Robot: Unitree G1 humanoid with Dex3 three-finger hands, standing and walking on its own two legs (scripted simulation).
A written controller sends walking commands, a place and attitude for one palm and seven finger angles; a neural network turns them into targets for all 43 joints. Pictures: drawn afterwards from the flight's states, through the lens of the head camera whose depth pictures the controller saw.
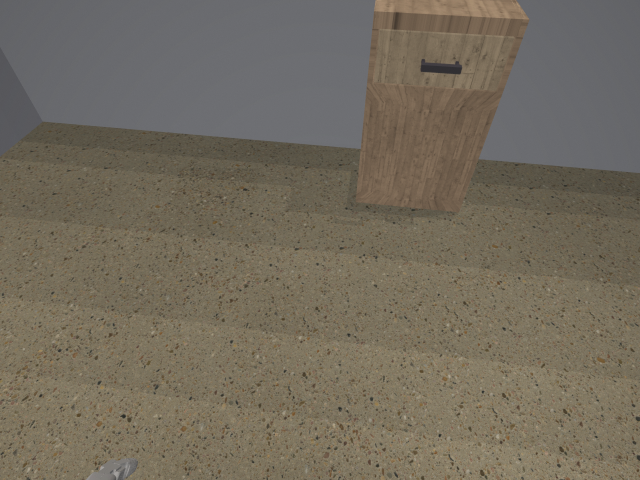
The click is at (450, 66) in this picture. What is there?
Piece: drawer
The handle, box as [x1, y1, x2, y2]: [421, 59, 461, 73]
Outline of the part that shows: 421,61 421,71 460,73 461,65 458,63 458,61 456,61 454,64 426,63 424,59 422,59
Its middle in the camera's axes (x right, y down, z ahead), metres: +0.41 -0.60 +1.33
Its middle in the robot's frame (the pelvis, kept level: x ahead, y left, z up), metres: +1.40 -0.35 -0.08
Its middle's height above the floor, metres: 0.69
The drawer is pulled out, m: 0.00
